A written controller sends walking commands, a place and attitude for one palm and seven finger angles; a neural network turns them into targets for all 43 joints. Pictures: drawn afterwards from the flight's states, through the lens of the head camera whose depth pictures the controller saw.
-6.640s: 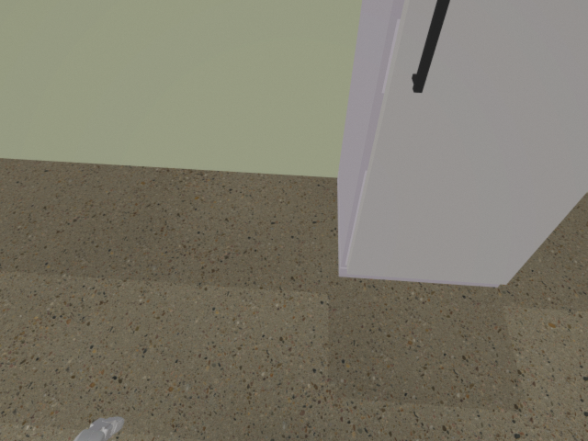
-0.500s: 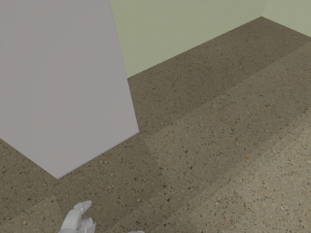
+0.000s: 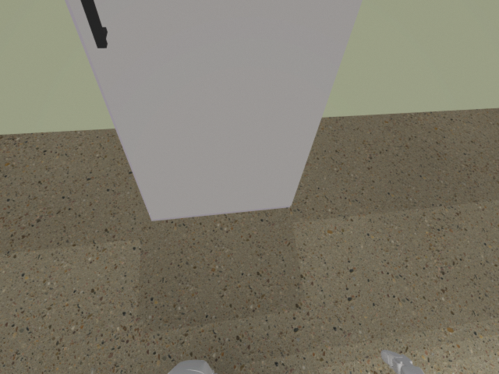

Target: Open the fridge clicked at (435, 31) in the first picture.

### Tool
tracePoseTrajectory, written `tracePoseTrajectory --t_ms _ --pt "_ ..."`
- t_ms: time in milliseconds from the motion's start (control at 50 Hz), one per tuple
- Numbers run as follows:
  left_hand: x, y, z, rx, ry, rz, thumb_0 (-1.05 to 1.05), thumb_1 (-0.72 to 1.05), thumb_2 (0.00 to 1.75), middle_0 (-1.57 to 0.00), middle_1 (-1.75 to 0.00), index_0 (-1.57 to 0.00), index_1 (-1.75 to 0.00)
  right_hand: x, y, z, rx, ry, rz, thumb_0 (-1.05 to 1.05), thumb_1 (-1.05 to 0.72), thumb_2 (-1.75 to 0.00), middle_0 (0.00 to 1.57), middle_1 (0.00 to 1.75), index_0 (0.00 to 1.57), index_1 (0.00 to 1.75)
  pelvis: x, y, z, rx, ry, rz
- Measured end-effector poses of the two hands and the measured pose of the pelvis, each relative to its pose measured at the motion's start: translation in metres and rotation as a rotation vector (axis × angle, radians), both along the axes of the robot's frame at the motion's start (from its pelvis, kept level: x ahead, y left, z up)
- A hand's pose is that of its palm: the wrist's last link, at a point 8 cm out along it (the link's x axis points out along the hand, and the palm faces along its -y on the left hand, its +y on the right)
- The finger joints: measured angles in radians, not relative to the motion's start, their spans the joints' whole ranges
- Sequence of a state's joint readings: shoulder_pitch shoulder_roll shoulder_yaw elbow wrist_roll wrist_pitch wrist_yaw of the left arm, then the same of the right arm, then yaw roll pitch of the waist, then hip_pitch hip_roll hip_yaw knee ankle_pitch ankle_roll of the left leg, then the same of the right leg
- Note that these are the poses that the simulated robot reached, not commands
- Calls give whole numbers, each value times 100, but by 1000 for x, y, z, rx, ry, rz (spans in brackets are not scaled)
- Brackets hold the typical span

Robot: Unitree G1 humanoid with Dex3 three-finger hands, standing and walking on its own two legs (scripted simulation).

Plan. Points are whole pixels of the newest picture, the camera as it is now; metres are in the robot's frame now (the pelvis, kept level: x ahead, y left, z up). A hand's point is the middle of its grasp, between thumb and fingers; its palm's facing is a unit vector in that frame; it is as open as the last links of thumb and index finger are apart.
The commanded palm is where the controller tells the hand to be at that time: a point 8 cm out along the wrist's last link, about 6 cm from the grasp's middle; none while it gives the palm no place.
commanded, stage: turn to face it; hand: left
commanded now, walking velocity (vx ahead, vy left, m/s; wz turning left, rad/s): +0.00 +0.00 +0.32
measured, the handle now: out of the picture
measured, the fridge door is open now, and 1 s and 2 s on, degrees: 0 0 0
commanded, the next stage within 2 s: take the last steps up to it in 0.34 s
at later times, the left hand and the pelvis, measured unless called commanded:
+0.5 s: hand out of the picture +0.06 +0.19 -0.13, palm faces +0.15 -0.95 -0.26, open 7.4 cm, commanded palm none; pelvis -0.02 -0.02 +0.02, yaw +8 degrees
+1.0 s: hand out of the picture -0.12 +0.11 -0.13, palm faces +0.39 -0.90 -0.18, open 7.4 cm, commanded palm none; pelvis +0.04 +0.01 +0.03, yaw +14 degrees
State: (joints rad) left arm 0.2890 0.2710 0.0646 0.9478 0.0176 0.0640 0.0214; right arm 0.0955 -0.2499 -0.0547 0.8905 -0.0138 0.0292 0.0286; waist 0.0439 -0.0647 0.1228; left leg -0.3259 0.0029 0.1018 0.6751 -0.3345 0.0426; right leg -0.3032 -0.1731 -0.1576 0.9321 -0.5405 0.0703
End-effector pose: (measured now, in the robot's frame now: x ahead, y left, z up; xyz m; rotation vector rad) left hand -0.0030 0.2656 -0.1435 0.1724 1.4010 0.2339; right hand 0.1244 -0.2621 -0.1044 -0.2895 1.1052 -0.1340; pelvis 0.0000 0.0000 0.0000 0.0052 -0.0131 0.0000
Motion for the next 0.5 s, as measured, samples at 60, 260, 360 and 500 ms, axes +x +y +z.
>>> tracePoseTrajectory --t_ms 60,260,360,500 --pt "-1 11 5 -1 1 23 1 91 89 -20 -30 -20 -30 10 17 12 -8 -30 27 1 -91 -90 20 30 20 30 0 8 8 -19 -7 13" --pt "32 16 28 -6 -154 39 0 91 89 -19 -30 -20 -30 -11 53 13 58 8 46 0 -90 -90 20 30 20 30 -4 17 24 -29 -10 78" --pt "42 3 34 3 -190 35 0 91 89 -19 -30 -20 -30 -42 46 1 83 69 12 0 -91 -90 20 30 21 30 -7 9 23 -14 -8 103" --pt "48 -33 42 28 -246 28 0 91 89 -19 -30 -20 -30 -90 12 -25 109 188 -18 0 -91 -90 20 30 20 30 -15 -19 16 15 -7 137"
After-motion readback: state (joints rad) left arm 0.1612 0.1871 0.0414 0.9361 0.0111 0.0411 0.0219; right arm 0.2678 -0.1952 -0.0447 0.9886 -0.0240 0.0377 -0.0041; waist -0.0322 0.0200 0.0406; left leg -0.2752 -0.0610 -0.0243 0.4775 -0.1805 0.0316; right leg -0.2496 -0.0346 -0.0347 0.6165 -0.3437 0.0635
